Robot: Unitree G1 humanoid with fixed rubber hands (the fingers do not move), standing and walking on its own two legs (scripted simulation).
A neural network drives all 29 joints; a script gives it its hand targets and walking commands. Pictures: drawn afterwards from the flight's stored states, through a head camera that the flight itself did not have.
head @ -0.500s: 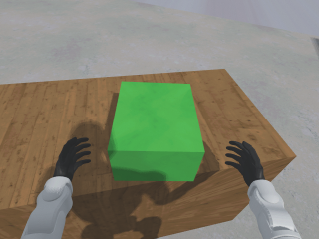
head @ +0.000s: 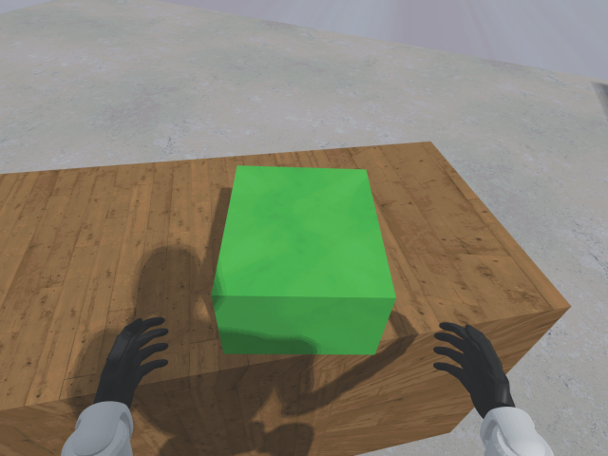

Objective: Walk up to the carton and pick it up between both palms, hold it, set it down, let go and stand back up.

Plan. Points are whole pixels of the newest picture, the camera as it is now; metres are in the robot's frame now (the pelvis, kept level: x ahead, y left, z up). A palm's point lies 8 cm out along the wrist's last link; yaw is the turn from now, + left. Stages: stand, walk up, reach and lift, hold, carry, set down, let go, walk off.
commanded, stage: set down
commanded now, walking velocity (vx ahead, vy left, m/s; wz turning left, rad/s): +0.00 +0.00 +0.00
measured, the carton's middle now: (301, 253) +0.46 +0.02 +0.00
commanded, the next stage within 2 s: let go in 0.84 s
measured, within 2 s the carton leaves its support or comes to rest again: neither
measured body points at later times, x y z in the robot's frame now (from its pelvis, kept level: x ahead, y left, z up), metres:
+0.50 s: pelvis +0.02 +0.01 +0.00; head +0.02 +0.01 +0.45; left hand +0.20 +0.24 -0.02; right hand +0.21 -0.21 -0.04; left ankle +0.00 +0.14 -0.75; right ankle +0.00 -0.12 -0.75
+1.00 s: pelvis +0.00 +0.00 +0.00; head -0.02 -0.02 +0.45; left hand +0.21 +0.24 -0.02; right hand +0.19 -0.21 -0.09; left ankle +0.00 +0.14 -0.75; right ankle +0.00 -0.12 -0.75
